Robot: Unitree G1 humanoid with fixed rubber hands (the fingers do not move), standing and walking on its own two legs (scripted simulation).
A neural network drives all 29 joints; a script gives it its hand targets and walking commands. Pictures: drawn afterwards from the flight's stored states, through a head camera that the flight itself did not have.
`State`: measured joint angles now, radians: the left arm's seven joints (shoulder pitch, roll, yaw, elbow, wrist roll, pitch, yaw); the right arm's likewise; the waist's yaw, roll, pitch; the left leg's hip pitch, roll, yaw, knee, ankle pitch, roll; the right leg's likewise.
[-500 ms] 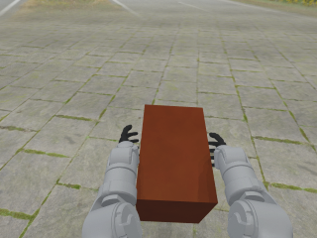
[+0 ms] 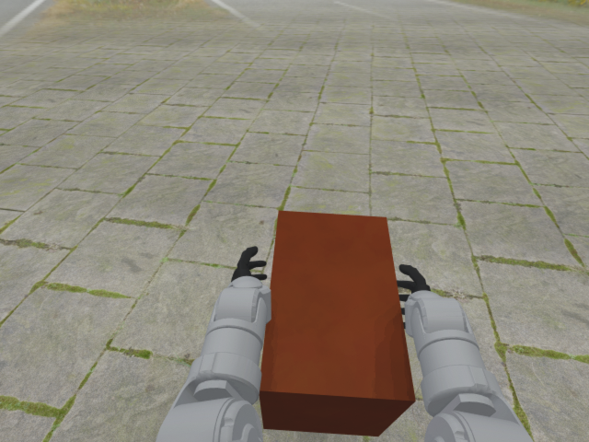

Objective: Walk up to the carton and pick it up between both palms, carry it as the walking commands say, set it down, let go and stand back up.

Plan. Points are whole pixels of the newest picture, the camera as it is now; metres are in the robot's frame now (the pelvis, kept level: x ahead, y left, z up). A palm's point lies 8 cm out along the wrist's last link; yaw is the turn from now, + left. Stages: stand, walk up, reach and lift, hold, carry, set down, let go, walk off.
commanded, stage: reach and lift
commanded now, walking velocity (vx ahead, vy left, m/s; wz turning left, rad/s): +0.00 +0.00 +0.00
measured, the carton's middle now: (326, 320) +0.35 -0.01 -0.01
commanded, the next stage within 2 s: hold in 0.26 s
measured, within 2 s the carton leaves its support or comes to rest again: neither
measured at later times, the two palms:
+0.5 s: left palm (242, 298) +0.32 +0.12 +0.08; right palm (422, 316) +0.31 -0.14 +0.05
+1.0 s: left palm (241, 300) +0.31 +0.12 +0.08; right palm (422, 318) +0.31 -0.14 +0.05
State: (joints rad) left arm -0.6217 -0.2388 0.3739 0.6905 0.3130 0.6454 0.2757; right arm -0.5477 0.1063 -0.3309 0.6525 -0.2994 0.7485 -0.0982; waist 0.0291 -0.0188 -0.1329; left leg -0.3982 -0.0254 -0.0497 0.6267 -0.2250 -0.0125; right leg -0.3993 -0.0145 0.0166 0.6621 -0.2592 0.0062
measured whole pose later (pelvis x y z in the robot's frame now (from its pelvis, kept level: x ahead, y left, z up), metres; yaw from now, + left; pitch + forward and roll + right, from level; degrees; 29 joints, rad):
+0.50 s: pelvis +0.00 +0.00 +0.00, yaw +0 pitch -1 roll +1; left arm -0.55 -0.25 0.33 0.63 0.28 0.67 0.30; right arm -0.48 0.12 -0.30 0.62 -0.30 0.75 -0.10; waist 0.03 -0.02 -0.16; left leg -0.39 -0.03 -0.05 0.63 -0.22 -0.01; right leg -0.39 -0.01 0.02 0.66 -0.26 0.01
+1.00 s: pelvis +0.00 +0.00 +0.00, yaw +0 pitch -1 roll +1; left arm -0.54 -0.25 0.33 0.63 0.28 0.68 0.31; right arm -0.48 0.12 -0.30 0.61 -0.30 0.76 -0.10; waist 0.03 -0.02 -0.17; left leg -0.38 -0.03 -0.05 0.63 -0.22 -0.01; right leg -0.38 -0.01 0.02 0.66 -0.26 0.01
